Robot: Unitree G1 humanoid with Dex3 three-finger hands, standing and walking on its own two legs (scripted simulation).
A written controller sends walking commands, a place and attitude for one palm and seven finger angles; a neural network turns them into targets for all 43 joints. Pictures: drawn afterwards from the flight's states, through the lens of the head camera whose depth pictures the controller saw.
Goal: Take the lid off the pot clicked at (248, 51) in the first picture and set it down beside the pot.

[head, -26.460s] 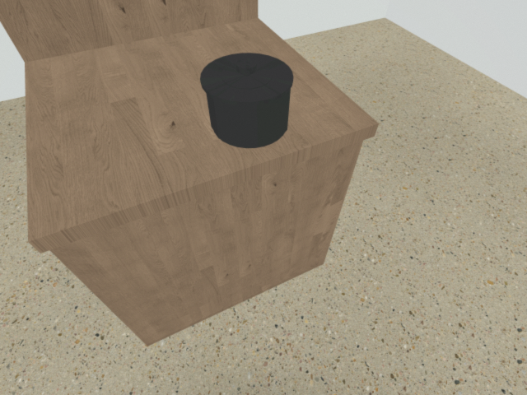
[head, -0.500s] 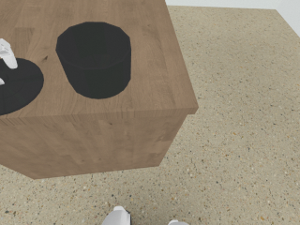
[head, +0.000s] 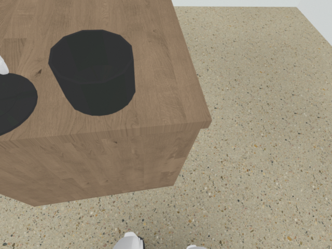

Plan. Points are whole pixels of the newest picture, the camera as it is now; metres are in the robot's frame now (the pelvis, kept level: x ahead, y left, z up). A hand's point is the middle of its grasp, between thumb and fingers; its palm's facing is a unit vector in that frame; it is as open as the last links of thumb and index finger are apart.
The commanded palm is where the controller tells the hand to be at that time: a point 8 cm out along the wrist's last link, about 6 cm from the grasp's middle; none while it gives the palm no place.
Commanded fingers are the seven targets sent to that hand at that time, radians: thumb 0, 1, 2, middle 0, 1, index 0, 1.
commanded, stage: raise the empty hand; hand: left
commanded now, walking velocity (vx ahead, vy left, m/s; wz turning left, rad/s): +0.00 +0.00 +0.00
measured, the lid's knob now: out of the picture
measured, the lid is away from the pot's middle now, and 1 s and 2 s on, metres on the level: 0.25 0.25 0.25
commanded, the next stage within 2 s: draw the hand back to the body in 1.36 s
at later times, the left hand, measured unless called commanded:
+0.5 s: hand out of the picture +0.45 +0.37 +0.15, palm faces -0.38 -0.15 -0.91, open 11.0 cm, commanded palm +0.48 +0.37 +0.22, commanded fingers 0.00 -0.03 0.69 -0.36 -0.83 -0.36 -0.83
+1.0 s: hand out of the picture +0.45 +0.37 +0.21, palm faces -0.32 -0.14 -0.94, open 11.0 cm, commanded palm +0.47 +0.37 +0.28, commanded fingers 0.00 -0.03 0.69 -0.36 -0.83 -0.36 -0.83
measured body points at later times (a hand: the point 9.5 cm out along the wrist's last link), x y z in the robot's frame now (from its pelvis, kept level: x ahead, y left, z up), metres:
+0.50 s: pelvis +0.00 +0.00 +0.00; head +0.09 +0.02 +0.44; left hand +0.46 +0.38 +0.21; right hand +0.03 -0.28 -0.11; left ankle +0.05 +0.07 -0.71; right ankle -0.03 -0.16 -0.71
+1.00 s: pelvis +0.00 +0.00 +0.01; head +0.07 +0.02 +0.45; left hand +0.46 +0.37 +0.26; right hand +0.03 -0.28 -0.11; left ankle +0.05 +0.07 -0.71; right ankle -0.03 -0.16 -0.71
